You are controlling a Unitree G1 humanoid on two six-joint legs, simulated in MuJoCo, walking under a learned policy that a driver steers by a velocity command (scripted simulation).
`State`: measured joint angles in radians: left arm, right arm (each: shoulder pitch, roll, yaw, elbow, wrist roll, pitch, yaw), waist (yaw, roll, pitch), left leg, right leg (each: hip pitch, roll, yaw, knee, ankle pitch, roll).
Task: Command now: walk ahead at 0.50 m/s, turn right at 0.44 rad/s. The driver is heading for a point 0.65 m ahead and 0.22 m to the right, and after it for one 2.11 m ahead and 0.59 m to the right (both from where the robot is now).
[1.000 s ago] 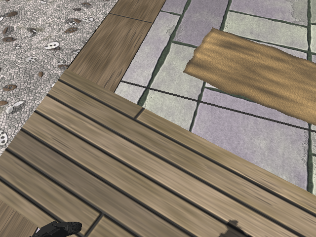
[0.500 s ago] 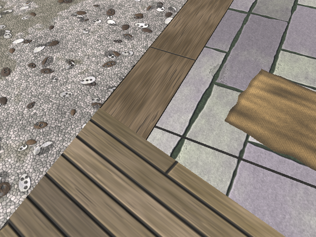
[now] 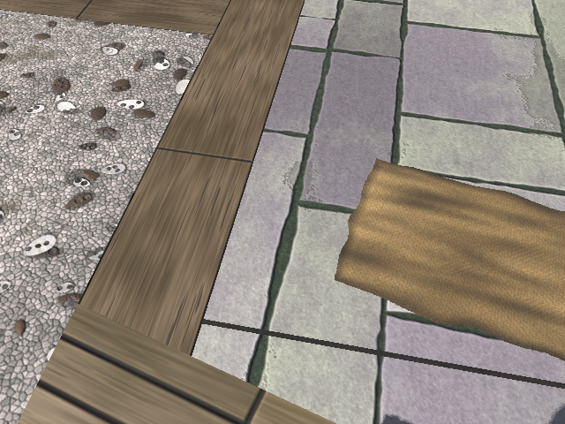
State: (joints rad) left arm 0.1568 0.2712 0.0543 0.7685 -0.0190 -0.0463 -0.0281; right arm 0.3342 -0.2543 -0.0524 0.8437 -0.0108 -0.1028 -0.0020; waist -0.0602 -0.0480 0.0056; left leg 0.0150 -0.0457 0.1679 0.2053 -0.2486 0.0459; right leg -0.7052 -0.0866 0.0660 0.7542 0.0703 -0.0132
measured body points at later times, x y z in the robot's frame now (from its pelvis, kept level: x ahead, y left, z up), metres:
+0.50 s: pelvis +0.28 -0.06 +0.00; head +0.31 -0.09 +0.45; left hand +0.43 +0.20 -0.10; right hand +0.42 -0.36 -0.08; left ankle +0.50 +0.08 -0.69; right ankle +0.23 -0.12 -0.74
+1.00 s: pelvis +0.54 -0.11 +0.00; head +0.57 -0.13 +0.45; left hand +0.85 -0.01 -0.08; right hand +0.41 -0.37 -0.12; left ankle +0.55 +0.02 -0.74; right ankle +0.57 -0.33 -0.68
